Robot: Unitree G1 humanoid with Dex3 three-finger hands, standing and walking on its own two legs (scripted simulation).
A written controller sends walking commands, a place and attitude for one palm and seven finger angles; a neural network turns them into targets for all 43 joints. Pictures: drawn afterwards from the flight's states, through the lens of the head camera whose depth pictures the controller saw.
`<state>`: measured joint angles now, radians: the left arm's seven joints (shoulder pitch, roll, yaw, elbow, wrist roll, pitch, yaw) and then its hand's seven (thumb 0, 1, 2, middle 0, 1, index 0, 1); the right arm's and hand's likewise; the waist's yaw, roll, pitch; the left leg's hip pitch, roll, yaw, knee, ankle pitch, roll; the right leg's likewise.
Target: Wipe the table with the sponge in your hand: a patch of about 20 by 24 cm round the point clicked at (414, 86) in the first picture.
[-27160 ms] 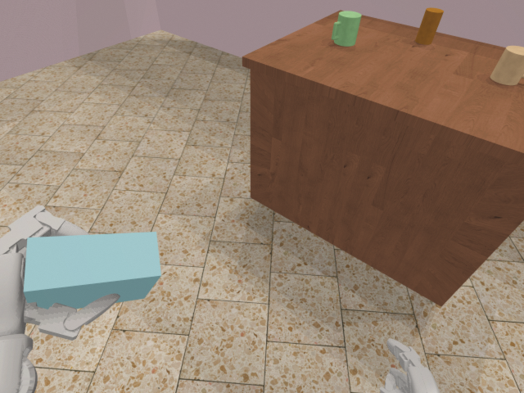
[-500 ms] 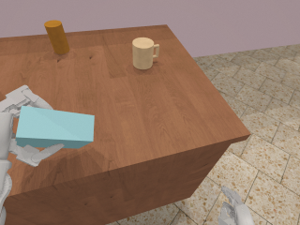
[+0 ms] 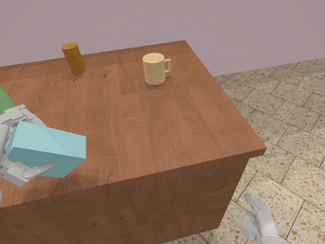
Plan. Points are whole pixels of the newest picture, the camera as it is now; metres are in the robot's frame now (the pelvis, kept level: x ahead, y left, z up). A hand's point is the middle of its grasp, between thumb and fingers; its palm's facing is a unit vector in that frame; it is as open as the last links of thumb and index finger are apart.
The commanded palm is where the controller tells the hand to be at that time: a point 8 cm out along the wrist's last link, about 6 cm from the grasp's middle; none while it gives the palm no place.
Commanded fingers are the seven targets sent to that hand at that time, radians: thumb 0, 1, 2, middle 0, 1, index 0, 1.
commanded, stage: turn the palm down, sponge in hand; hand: left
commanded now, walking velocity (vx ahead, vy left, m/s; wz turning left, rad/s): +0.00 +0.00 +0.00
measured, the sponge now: (55, 154) +0.23 +0.27 +0.15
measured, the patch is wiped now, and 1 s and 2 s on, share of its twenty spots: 0.00 0.00 0.00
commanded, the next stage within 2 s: move the sponge above the wiping area in 1.64 s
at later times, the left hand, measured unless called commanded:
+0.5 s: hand (43, 141) +0.23 +0.26 +0.20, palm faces +0.24 -0.38 -0.89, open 9.8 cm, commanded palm +0.19 +0.29 +0.26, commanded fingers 0.00 0.10 1.30 -1.20 -1.60 -1.20 -1.60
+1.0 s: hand (23, 128) +0.24 +0.30 +0.22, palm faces +0.24 -0.15 -0.96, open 9.8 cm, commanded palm +0.18 +0.30 +0.29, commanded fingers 0.00 0.10 1.30 -1.20 -1.60 -1.20 -1.60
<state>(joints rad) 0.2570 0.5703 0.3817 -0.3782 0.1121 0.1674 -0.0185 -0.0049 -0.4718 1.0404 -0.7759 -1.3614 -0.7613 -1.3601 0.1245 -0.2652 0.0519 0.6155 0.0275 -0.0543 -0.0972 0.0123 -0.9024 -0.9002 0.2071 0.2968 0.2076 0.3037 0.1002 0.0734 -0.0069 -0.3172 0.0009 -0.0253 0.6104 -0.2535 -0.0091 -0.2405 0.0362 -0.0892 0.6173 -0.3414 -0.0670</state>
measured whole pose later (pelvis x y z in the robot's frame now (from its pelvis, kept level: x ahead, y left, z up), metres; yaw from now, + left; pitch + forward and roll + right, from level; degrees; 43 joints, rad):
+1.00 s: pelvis -0.02 +0.02 +0.01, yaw -1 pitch -5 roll +0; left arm 0.00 0.71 0.08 -0.42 0.63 0.44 -0.16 0.00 -0.47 1.04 -0.78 -1.36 -0.76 -1.36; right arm 0.00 -0.27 0.08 0.64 0.07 -0.01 -0.10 0.01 -0.90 -0.90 0.21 0.30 0.19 0.30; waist 0.14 0.12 0.01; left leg -0.24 -0.02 0.01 0.50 -0.18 0.02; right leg -0.19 0.02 -0.05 0.53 -0.27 -0.04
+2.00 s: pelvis -0.02 +0.01 +0.01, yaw -2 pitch -5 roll +1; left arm -0.04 0.68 0.05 -0.29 0.76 0.43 -0.18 0.00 -0.47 1.04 -0.78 -1.36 -0.76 -1.36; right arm -0.01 -0.27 0.08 0.66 0.06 -0.01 -0.07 0.01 -0.90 -0.90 0.21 0.30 0.21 0.31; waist 0.15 0.14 0.00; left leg -0.23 0.00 0.01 0.47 -0.16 0.00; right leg -0.18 0.04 -0.05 0.52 -0.26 -0.06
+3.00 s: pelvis +0.00 +0.02 +0.01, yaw -1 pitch -3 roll +0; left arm -0.12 0.59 -0.07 -0.16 0.85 0.40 -0.16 0.00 -0.47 1.04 -0.78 -1.36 -0.76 -1.36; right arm 0.01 -0.27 0.07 0.68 0.06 -0.01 -0.06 0.01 -0.90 -0.90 0.20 0.30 0.21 0.31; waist 0.13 0.12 0.01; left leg -0.22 -0.02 0.01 0.45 -0.17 0.02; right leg -0.16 0.02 -0.05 0.48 -0.26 -0.05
